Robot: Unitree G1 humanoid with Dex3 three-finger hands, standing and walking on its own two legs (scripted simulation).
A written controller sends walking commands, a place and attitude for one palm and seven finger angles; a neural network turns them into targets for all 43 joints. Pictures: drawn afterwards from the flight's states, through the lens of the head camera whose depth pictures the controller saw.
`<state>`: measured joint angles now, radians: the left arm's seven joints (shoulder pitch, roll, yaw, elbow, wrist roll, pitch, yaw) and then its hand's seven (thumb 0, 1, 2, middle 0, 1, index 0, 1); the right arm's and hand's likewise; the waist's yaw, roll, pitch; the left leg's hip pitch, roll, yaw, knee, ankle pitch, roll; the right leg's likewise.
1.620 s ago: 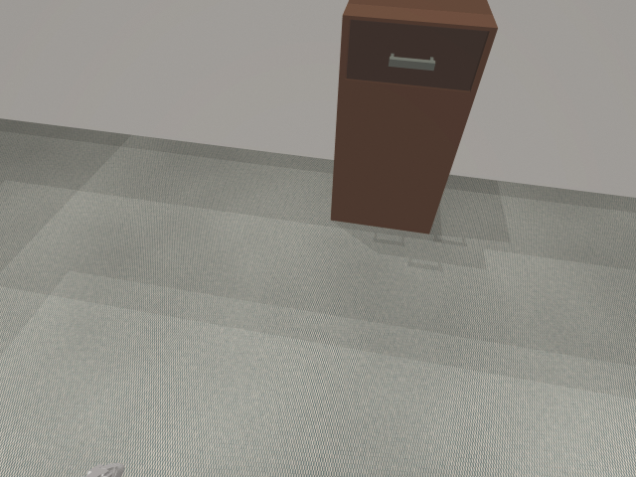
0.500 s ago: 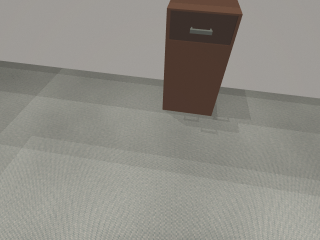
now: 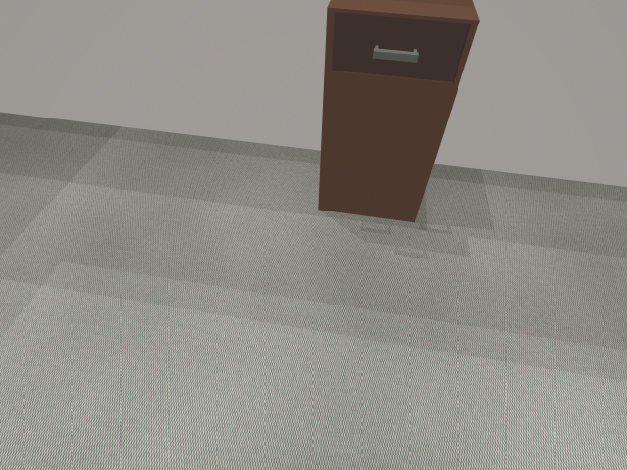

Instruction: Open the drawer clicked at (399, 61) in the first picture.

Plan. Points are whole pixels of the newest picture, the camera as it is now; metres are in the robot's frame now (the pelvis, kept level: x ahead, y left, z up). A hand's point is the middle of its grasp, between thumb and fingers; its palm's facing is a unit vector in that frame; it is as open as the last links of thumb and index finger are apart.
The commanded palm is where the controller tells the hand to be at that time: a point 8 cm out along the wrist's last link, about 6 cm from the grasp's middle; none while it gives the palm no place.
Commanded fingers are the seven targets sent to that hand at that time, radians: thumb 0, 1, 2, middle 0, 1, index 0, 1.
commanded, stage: walk to a spot facing it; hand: left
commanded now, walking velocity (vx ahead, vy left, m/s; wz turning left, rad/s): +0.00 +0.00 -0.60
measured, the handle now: (395, 52) +1.28 -0.17 -0.02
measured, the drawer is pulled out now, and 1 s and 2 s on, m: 0.00 0.00 0.00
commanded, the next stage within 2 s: turn to face it in 1.90 s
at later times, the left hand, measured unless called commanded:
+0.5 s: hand out of the picture +0.04 +0.15 -0.16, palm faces -0.15 -0.97 -0.18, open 7.4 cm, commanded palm none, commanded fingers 0.00 0.90 0.90 -0.20 -0.30 -0.20 -0.30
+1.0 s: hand (263, 306) +0.43 +0.13 -0.17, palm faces -0.49 -0.84 -0.22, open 7.4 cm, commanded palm none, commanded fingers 0.00 0.90 0.90 -0.20 -0.30 -0.20 -0.30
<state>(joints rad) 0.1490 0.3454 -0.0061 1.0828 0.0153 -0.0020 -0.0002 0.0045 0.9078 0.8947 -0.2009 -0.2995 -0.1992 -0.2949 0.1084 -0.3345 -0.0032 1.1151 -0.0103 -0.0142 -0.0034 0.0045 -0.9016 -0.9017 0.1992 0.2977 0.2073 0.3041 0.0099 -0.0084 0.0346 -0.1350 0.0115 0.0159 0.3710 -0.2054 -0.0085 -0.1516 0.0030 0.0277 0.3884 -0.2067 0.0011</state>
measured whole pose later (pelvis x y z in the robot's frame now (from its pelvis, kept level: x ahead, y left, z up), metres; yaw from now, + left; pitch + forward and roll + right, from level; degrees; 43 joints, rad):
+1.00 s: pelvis +0.24 -0.01 +0.00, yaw -34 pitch +0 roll +0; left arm 0.21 0.27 0.12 0.92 0.04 0.03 -0.04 0.00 0.92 0.90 -0.19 -0.30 -0.19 -0.29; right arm 0.32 -0.17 -0.05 1.01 -0.02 -0.08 -0.03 0.00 -0.93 -0.90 0.20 0.30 0.21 0.30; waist 0.01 -0.05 0.02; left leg -0.12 0.08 0.29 0.41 -0.28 0.02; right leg -0.63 -0.09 -0.04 1.15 -0.18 0.02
